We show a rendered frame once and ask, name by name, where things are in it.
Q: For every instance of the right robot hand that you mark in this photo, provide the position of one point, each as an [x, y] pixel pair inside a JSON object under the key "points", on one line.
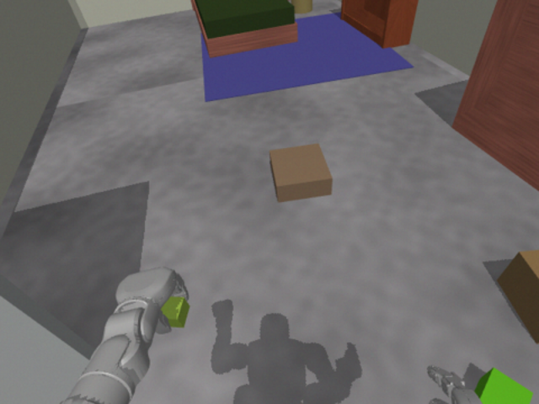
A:
{"points": [[453, 386]]}

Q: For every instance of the bookshelf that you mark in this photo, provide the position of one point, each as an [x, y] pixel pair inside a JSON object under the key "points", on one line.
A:
{"points": [[387, 22]]}

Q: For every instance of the bed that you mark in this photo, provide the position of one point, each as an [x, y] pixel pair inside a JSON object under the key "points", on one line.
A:
{"points": [[233, 26]]}

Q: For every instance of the left robot arm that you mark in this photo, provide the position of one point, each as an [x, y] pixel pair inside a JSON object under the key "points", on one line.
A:
{"points": [[121, 361]]}

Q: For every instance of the left robot hand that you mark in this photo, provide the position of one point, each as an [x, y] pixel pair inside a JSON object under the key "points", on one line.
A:
{"points": [[157, 285]]}

